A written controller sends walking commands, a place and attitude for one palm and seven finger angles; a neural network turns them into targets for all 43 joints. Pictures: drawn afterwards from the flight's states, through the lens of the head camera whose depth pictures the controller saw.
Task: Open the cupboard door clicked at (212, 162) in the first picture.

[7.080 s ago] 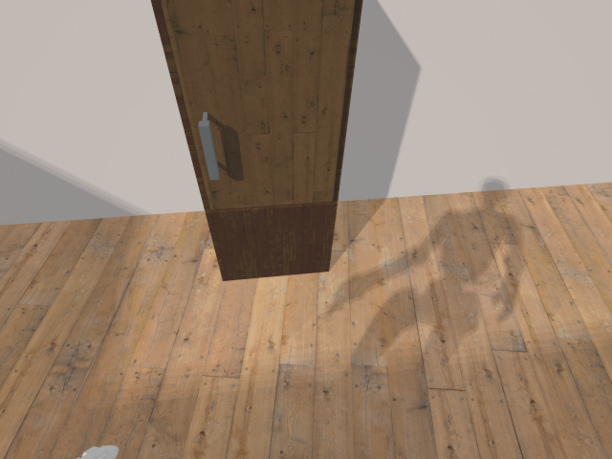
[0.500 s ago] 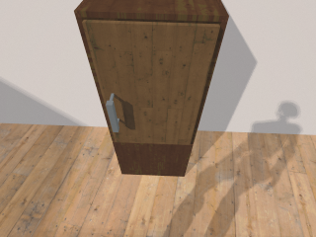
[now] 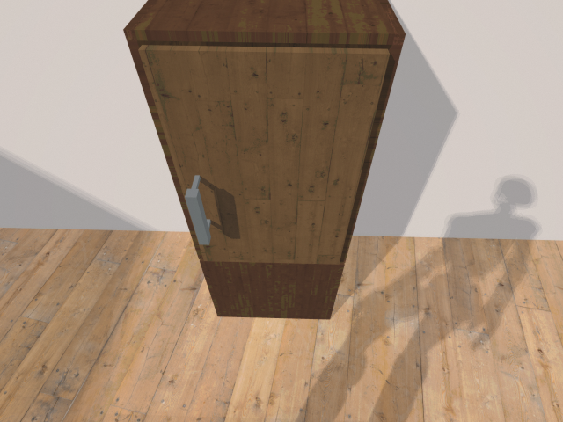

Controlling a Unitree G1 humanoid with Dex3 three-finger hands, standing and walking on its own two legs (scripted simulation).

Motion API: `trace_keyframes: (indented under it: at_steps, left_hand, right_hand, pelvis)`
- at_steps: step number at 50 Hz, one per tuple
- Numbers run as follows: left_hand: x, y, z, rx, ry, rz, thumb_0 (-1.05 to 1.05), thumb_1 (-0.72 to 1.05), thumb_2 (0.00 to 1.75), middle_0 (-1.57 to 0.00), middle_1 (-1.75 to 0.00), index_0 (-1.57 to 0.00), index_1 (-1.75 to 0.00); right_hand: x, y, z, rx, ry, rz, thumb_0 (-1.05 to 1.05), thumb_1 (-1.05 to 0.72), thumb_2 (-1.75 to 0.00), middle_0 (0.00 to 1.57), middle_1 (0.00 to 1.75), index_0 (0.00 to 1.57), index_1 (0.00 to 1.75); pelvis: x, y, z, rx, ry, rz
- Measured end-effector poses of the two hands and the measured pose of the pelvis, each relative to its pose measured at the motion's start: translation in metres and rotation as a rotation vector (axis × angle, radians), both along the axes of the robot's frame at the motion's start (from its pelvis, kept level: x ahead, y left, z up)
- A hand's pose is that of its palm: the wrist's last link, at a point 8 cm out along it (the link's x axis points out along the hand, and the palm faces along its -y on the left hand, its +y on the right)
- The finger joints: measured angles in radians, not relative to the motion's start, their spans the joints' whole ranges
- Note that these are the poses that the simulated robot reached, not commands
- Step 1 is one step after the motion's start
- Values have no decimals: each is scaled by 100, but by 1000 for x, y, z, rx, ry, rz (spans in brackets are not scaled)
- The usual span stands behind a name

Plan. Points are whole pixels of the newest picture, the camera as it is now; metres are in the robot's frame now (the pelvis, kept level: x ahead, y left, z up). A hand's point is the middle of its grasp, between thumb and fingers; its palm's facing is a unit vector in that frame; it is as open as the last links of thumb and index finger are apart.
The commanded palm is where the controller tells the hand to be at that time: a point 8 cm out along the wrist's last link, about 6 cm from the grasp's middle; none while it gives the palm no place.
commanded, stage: look again from close up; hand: left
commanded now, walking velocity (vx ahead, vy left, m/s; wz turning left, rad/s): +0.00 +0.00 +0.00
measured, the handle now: (200, 211) +0.55 +0.21 -0.09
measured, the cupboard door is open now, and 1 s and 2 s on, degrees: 0 0 0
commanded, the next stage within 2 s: raise the hand with hooked fingers in 0.26 s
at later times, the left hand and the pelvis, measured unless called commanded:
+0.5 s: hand (159, 404) +0.16 +0.19 -0.07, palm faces +0.26 -0.95 -0.14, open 7.5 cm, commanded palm +0.12 +0.24 -0.07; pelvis +0.01 -0.01 -0.01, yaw +3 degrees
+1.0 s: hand (155, 394) +0.18 +0.20 -0.08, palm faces +0.01 -1.00 -0.05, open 9.9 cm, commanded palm +0.16 +0.26 -0.07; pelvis -0.04 -0.03 -0.12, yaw +4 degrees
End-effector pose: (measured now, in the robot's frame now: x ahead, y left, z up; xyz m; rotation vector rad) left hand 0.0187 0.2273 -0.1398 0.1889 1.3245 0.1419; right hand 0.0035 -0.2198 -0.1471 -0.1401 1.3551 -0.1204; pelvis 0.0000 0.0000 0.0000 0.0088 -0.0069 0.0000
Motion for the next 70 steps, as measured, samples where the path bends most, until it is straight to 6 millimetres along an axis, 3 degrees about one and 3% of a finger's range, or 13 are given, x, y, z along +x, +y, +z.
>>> trace_keyframes:
  at_steps: [8, 19, 21, 26, 29, 33, 35, 39, 44, 49, 53, 61, 70]
  left_hand:
    - [13, -1, -2, -6, -4, -4, 1, 91, 90, -20, -30, -20, -30]
    - [16, -2, -3, 0, 8, 3, 1, 91, 90, -20, -30, -20, -30]
    - [42, 2, 16, -3, -171, 95, 1, 90, 90, -20, -30, -20, -30]
    - [130, 7, 98, 9, -818, 132, 2, 86, 88, -21, -33, -20, -33]
    - [158, 8, 118, -43, -1110, 72, 1, 82, 86, -21, -36, -20, -35]
    - [155, 1, 105, -115, -1334, -113, 1, 74, 83, -21, -41, -20, -40]
    - [144, 1, 84, -150, -1336, -158, 1, 70, 81, -22, -43, -21, -43]
    - [119, 11, 49, -173, -1265, -87, 1, 61, 77, -23, -49, -22, -49]
    - [109, 20, 52, -108, -1275, -75, 2, 49, 72, -23, -56, -23, -56]
    - [131, 24, 63, -129, -1287, -153, 2, 37, 67, -24, -64, -23, -64]
    - [148, 31, 63, -158, -1238, -162, 1, 28, 63, -25, -70, -24, -70]
    - [155, 46, 67, -131, -1232, -139, 1, 10, 55, -26, -82, -25, -82]
    - [156, 60, 62, -130, -1256, -147, 0, -11, 46, -28, -95, -27, -95]
  right_hand:
    - [12, -5, 3, -17, -3, -1, 1, -91, -90, 20, 30, 20, 30]
    - [30, -12, 5, -30, -24, 2, 1, -91, -90, 20, 30, 20, 30]
    - [42, -15, 11, -48, -117, 2, 1, -91, -90, 20, 30, 20, 30]
    - [94, -28, 27, -82, -439, 51, 1, -91, -90, 20, 30, 20, 30]
    - [129, -38, 34, -98, -595, 98, 1, -91, -90, 20, 30, 20, 30]
    - [173, -50, 34, -121, -776, 178, 1, -91, -90, 20, 30, 20, 30]
    - [189, -54, 29, -131, -839, 209, 1, -91, -90, 20, 30, 20, 30]
    - [209, -50, 16, -138, -900, 244, 1, -91, -90, 20, 30, 20, 30]
    - [203, -31, -12, -106, -839, 266, 1, -91, -90, 20, 30, 20, 30]
    - [170, -15, -42, -50, -707, 237, 1, -91, -90, 20, 30, 20, 30]
    - [139, -11, -54, -31, -624, 180, 2, -90, -90, 21, 30, 20, 30]
    - [103, -27, -51, -87, -556, 123, 2, -90, -90, 21, 30, 20, 30]
    - [116, -36, -34, -165, -590, 157, 2, -90, -90, 21, 30, 20, 30]
  pelvis:
    - [8, -2, 1, -1, 1, -2]
    - [15, -5, 1, -8, 1, -3]
    - [13, -5, 0, -5, 5, 6]
    - [5, -8, -10, 0, 55, 57]
    - [-6, -13, -27, 0, 131, 51]
    - [-20, -21, -64, 5, 222, 40]
    - [-26, -25, -83, 4, 253, 41]
    - [-33, -30, -110, -11, 282, 51]
    - [-36, -33, -121, -47, 291, 66]
    - [-41, -32, -121, -68, 306, 71]
    - [-43, -27, -117, -66, 316, 64]
    - [-44, -15, -110, -54, 329, 50]
    - [-43, -4, -111, -61, 331, 51]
